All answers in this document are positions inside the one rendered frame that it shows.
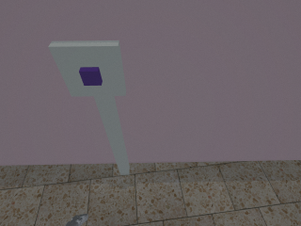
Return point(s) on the panel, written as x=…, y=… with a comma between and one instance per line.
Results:
x=70, y=56

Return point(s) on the button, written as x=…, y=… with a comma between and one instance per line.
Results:
x=91, y=76

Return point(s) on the left robot hand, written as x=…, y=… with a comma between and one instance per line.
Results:
x=77, y=220

